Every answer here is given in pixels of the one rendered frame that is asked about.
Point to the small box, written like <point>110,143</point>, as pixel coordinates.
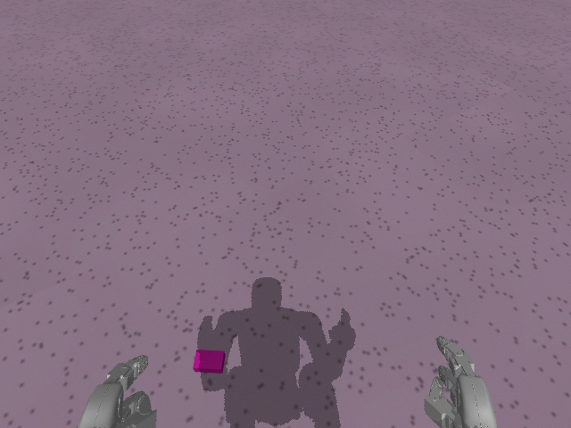
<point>209,361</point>

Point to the left robot hand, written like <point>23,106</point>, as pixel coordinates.
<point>106,408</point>

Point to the right robot hand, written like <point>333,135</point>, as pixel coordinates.
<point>472,405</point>

